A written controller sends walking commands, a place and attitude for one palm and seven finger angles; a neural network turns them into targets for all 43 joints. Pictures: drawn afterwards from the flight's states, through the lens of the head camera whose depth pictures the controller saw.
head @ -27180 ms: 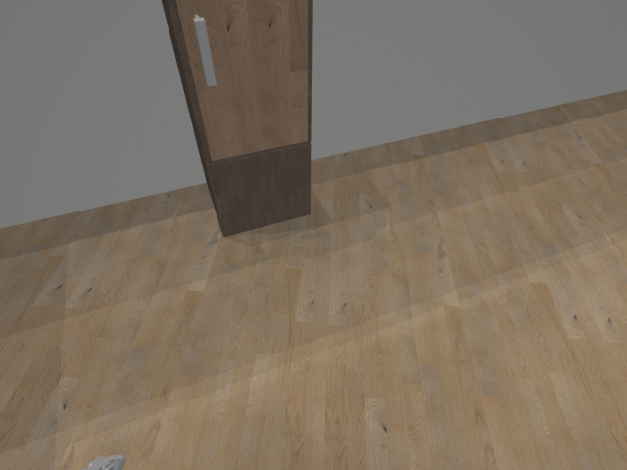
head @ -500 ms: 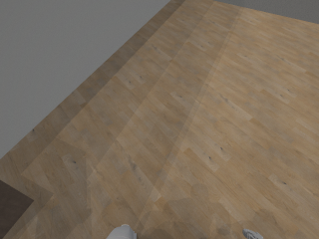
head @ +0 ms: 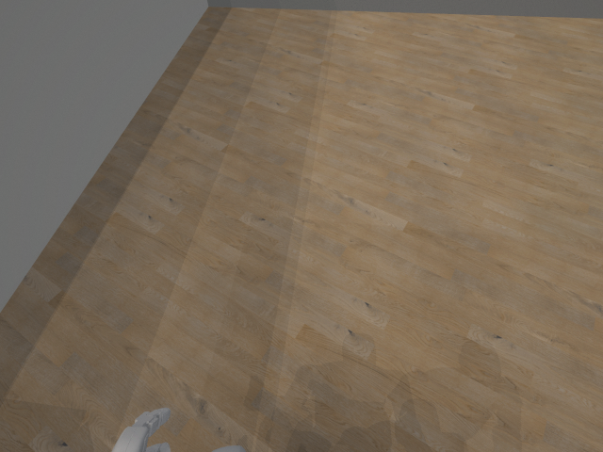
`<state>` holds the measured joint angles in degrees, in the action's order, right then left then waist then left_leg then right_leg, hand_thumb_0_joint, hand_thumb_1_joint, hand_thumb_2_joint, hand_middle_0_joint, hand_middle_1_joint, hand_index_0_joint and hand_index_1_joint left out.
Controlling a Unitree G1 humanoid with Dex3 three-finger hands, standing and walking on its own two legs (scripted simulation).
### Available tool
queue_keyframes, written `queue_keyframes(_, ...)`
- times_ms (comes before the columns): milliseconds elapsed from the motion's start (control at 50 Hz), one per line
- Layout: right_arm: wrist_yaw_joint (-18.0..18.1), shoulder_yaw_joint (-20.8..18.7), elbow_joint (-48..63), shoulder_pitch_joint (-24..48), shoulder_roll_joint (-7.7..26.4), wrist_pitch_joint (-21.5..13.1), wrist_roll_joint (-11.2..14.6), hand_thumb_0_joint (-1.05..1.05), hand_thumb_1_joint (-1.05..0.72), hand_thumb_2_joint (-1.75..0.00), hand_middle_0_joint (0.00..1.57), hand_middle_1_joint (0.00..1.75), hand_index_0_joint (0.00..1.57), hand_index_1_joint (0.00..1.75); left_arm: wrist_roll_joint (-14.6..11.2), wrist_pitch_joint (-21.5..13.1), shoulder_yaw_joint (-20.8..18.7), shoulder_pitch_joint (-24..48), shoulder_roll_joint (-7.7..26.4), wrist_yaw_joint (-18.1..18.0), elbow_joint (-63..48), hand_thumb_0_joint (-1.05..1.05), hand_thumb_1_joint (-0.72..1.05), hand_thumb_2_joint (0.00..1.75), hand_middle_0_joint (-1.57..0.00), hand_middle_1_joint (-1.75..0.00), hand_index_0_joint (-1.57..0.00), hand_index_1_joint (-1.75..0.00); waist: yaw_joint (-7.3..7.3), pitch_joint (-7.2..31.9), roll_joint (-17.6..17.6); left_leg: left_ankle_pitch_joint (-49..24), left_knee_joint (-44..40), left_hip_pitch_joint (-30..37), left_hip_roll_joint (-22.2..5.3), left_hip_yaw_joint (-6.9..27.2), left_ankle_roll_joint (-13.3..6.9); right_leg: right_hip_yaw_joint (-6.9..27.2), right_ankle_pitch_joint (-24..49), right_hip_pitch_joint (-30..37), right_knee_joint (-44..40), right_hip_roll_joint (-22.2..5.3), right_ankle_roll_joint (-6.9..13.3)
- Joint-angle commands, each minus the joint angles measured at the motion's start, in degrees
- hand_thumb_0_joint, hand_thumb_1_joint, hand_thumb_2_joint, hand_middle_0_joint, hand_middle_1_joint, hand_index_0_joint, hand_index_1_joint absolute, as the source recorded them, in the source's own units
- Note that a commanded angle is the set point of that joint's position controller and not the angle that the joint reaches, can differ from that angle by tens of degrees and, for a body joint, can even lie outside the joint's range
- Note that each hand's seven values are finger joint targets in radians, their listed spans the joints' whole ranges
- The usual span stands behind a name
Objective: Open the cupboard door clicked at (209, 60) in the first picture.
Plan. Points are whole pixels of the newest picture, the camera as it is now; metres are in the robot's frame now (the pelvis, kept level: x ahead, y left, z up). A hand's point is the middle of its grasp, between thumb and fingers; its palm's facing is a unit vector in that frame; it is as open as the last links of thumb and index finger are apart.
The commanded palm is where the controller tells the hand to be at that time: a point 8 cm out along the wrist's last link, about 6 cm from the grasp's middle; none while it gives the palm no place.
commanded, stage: walk to a spot facing it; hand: left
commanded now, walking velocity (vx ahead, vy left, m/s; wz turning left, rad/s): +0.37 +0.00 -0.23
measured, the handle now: out of the picture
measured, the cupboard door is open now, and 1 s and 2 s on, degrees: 39 39 39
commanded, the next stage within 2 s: turn to face it in 0.42 s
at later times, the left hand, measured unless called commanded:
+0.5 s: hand (203, 339) +0.32 +0.19 -0.15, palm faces -0.12 -0.98 -0.18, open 7.4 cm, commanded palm none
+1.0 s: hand (240, 268) +0.48 +0.14 -0.19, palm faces +0.01 -0.98 -0.18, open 7.3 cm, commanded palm none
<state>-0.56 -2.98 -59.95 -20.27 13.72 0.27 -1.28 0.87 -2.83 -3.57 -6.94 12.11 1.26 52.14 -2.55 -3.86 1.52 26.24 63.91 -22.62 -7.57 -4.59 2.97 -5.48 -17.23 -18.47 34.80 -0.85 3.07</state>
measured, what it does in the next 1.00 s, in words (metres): walks ahead: left foot, then right foot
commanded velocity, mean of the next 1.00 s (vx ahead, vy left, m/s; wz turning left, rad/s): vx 0.15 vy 0.00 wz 0.14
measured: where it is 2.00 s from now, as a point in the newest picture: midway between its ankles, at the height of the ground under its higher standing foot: (348, 359)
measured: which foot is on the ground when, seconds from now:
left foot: up 0.00-0.24, down 0.26-0.60, up 0.62-0.90, down 0.92-1.00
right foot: down 0.00-0.26, up 0.28-0.60, down 0.62-0.92, up 0.94-1.00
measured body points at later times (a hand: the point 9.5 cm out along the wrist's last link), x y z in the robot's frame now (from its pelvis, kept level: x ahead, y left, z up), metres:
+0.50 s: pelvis +0.24 +0.00 +0.01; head +0.27 +0.00 +0.46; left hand +0.32 +0.24 -0.14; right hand +0.23 -0.24 -0.14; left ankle +0.25 +0.14 -0.73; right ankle +0.25 -0.13 -0.68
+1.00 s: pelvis +0.40 -0.04 -0.01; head +0.43 -0.02 +0.44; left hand +0.48 +0.20 -0.17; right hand +0.44 -0.28 -0.14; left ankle +0.44 +0.05 -0.73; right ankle +0.32 -0.16 -0.68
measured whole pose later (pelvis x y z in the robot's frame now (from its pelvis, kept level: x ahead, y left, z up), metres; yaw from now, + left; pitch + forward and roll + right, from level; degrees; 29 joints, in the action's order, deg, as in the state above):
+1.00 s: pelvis +0.40 -0.04 -0.01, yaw +0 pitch +1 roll -1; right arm -0.1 -1.9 -55.8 -12.3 9.0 0.0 -1.7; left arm 0.5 1.8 -3.6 -9.2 12.4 -0.9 56.7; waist -2.2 -2.8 -3.2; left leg 16.5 38.4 -23.1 -2.1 -7.0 -3.4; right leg -6.8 -32.0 -20.2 56.7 -4.6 -3.2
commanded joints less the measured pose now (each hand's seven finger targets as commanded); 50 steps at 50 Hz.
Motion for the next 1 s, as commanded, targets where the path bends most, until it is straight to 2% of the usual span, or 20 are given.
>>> queue_keyframes(0,0.01,-0.87,7.03,4.85,1.67,-2.66,-0.33,0.00,-0.90,-0.90,0.20,0.30,0.20,0.30,0.34,-0.81,-2.12,-6.89,7.93,-1.35,0.70,0.00,0.90,0.90,-0.20,-0.30,-0.20,-0.30,2.17,2.76,-10.60,-6.01,-4.97,-10.76,-1.85,2.12,0.79,15.30,14.39,9.52,-21.45,-14.57,8.27)
queue_keyframes(140,-1.01,-0.62,8.60,10.70,0.26,-3.69,-0.06,0.00,-0.90,-0.90,0.20,0.30,0.20,0.30,0.08,-1.60,-2.22,-11.20,8.89,-0.78,5.15,0.00,0.90,0.90,-0.20,-0.30,-0.20,-0.30,3.45,1.77,-7.79,-14.98,-27.88,-3.91,2.75,-1.87,0.13,12.75,17.93,13.85,-19.14,-11.39,6.64)
queue_keyframes(200,-0.05,-1.51,5.63,2.90,3.63,-4.56,-0.41,0.00,-0.90,-0.90,0.20,0.30,0.20,0.30,-0.27,-1.35,-2.00,-10.17,7.66,-0.87,5.65,0.00,0.90,0.90,-0.20,-0.30,-0.20,-0.30,-1.03,4.37,-2.74,-18.13,-36.42,14.60,4.27,-1.98,-1.81,10.06,22.18,6.51,-6.93,-7.33,3.68)
queue_keyframes(220,0.72,-2.71,3.40,-5.81,8.57,-4.89,-0.86,0.00,-0.90,-0.90,0.20,0.30,0.20,0.30,-0.43,-1.24,-1.71,-10.10,5.84,-0.62,4.74,0.00,0.90,0.90,-0.20,-0.30,-0.20,-0.30,-4.85,9.43,5.14,-15.53,-38.10,27.07,-4.09,9.53,-5.50,7.10,15.67,-2.78,6.03,-3.29,1.13)
queue_keyframes(240,1.24,-3.84,1.93,-12.99,14.20,-4.84,-1.67,0.00,-0.90,-0.90,0.20,0.30,0.20,0.30,-0.80,-1.22,-0.74,-12.57,2.70,-0.19,3.88,0.00,0.90,0.90,-0.20,-0.30,-0.20,-0.30,-6.01,15.00,18.00,-11.35,-45.22,35.72,-18.87,28.51,-11.96,0.83,-12.16,-13.12,26.12,3.69,-1.15)
queue_keyframes(260,1.56,-3.53,2.27,-12.57,13.49,-3.99,-1.30,0.00,-0.90,-0.90,0.20,0.30,0.20,0.30,-0.32,-1.36,-0.69,-9.39,3.66,-0.42,2.53,0.00,0.90,0.90,-0.20,-0.30,-0.20,-0.30,-5.86,13.08,13.25,-8.83,-48.58,33.70,-22.35,33.59,-15.25,6.44,-15.27,-17.88,36.12,1.67,-0.46)
queue_keyframes(280,1.30,-3.28,3.87,-8.50,12.27,-3.78,-1.12,0.00,-0.90,-0.90,0.20,0.30,0.20,0.30,0.03,-1.42,-0.89,-7.18,3.57,-0.22,1.50,0.00,0.90,0.90,-0.20,-0.30,-0.20,-0.30,-4.45,7.17,6.29,-2.13,-50.47,25.34,-22.07,31.78,-16.01,6.92,-12.76,-20.44,39.64,-1.16,-0.58)
queue_keyframes(340,1.68,-1.42,5.11,0.57,5.17,-4.67,-0.89,0.00,-0.90,-0.90,0.20,0.30,0.20,0.30,0.78,0.17,-1.19,-4.84,2.74,0.74,2.05,0.00,0.90,0.90,-0.20,-0.30,-0.20,-0.30,0.33,-2.84,9.40,-5.30,-53.99,9.09,-16.11,16.89,-10.50,7.55,-3.48,-18.62,35.57,-6.26,-2.08)
queue_keyframes(420,1.63,-1.74,4.97,2.29,6.66,-4.91,-0.75,0.00,-0.90,-0.90,0.20,0.30,0.20,0.30,0.44,1.76,-0.65,-6.34,0.19,1.76,1.87,0.00,0.90,0.90,-0.20,-0.30,-0.20,-0.30,2.54,2.28,6.93,-15.39,-52.06,7.98,-11.04,0.54,-8.23,1.69,-0.55,-7.62,15.49,-5.13,-3.39)
queue_keyframes(540,1.04,-1.63,4.23,2.68,6.04,-2.87,-0.45,0.00,-0.90,-0.90,0.20,0.30,0.20,0.30,0.99,1.01,-1.14,-10.39,2.27,1.24,3.26,0.00,0.90,0.90,-0.20,-0.30,-0.20,-0.30,4.83,3.88,0.62,-9.47,-39.33,3.96,-6.52,-3.94,-5.58,-2.94,6.83,10.02,-2.67,-0.39,-3.45)
queue_keyframes(560,0.83,-0.95,4.00,2.49,3.43,-2.85,0.06,0.00,-0.90,-0.90,0.20,0.30,0.20,0.30,1.14,0.07,-1.74,-15.28,5.64,0.47,5.07,0.00,0.90,0.90,-0.20,-0.30,-0.20,-0.30,7.10,5.87,-7.15,-6.84,-28.68,-2.20,-2.02,-6.68,-3.07,4.74,8.01,19.04,-7.76,-5.65,-1.55)
queue_keyframes(580,0.46,0.14,5.17,1.90,-0.99,-2.88,0.64,0.00,-0.90,-0.90,0.20,0.30,0.20,0.30,1.24,-0.64,-3.10,-20.69,12.53,-0.46,6.85,0.00,0.90,0.90,-0.20,-0.30,-0.20,-0.30,9.01,8.74,-24.67,8.56,-12.59,-12.57,5.26,-8.59,-0.74,24.26,12.43,25.94,-16.10,-21.51,4.00)
queue_keyframes(600,0.74,-0.36,5.95,2.96,1.62,-1.97,0.92,0.00,-0.90,-0.90,0.20,0.30,0.20,0.30,0.23,-0.26,-2.73,-20.75,13.51,-1.20,6.39,0.00,0.90,0.90,-0.20,-0.30,-0.20,-0.30,9.01,9.49,-19.61,13.65,-4.55,-10.46,3.04,-0.44,-1.40,27.19,12.34,21.78,-20.67,-26.45,8.35)
queue_keyframes(640,1.06,-0.26,4.48,4.32,-0.05,-2.01,0.72,0.00,-0.90,-0.90,0.20,0.30,0.20,0.30,0.46,-0.16,-2.00,-12.68,9.87,-1.76,5.24,0.00,0.90,0.90,-0.20,-0.30,-0.20,-0.30,5.78,3.67,-14.80,5.44,0.52,-12.17,1.14,3.24,-1.16,21.06,15.73,14.38,-20.19,-23.53,7.93)
queue_keyframes(720,0.92,0.28,2.49,2.29,-1.38,-1.00,0.69,0.00,-0.90,-0.90,0.20,0.30,0.20,0.30,0.45,-0.09,-0.97,-6.65,6.27,-2.48,3.88,0.00,0.90,0.90,-0.20,-0.30,-0.20,-0.30,2.38,5.86,-11.45,0.20,-8.46,-5.84,0.95,1.42,0.11,2.71,41.42,13.27,-14.60,-19.76,5.15)
queue_keyframes(840,0.03,0.34,3.57,2.02,-1.31,-0.34,0.13,0.00,-0.90,-0.90,0.20,0.30,0.20,0.30,-0.15,1.20,-1.74,-5.14,7.69,-2.43,2.87,0.00,0.90,0.90,-0.20,-0.30,-0.20,-0.30,1.33,5.01,-8.08,-15.98,-30.83,4.48,4.62,-4.75,-0.14,-5.49,30.94,10.72,-6.39,-16.65,0.09)
queue_keyframes(860,-0.03,-0.26,3.35,-0.50,0.92,-0.39,-0.02,0.00,-0.90,-0.90,0.20,0.30,0.20,0.30,-0.29,1.57,-1.70,-4.52,7.29,-2.42,2.30,0.00,0.90,0.90,-0.20,-0.30,-0.20,-0.30,-0.10,6.47,-4.75,-23.28,-34.59,10.66,3.83,-2.84,-1.05,-6.15,25.26,7.07,-1.24,-15.81,-1.59)
queue_keyframes(900,0.94,-2.61,3.94,-5.75,10.73,-0.74,-0.55,0.00,-0.90,-0.90,0.20,0.30,0.20,0.30,-0.99,2.64,-0.58,-3.45,3.08,-2.30,-1.14,0.00,0.90,0.90,-0.20,-0.30,-0.20,-0.30,-2.71,9.70,19.45,-52.45,-42.12,18.83,-16.64,27.02,-14.37,-4.62,-22.16,-10.05,22.44,-4.05,-7.77)
queue_keyframes(940,1.93,-3.03,5.00,-2.82,10.75,-0.40,-0.47,0.00,-0.90,-0.90,0.20,0.30,0.20,0.30,-0.06,3.59,-1.08,0.68,4.43,-2.37,-3.17,0.00,0.90,0.90,-0.20,-0.30,-0.20,-0.30,-1.77,8.21,8.42,-34.21,-44.95,14.71,-16.17,28.02,-16.58,4.25,-18.12,-13.68,32.32,-4.46,-6.64)
queue_keyframes(980,2.38,-2.24,6.15,0.66,8.71,-0.88,-0.32,0.00,-0.90,-0.90,0.20,0.30,0.20,0.30,0.21,3.48,-1.37,1.55,4.56,-2.10,-2.38,0.00,0.90,0.90,-0.20,-0.30,-0.20,-0.30,-0.27,7.22,9.36,-37.93,-43.73,13.47,-12.14,24.30,-13.91,6.15,-11.37,-15.66,33.90,-4.70,-7.37)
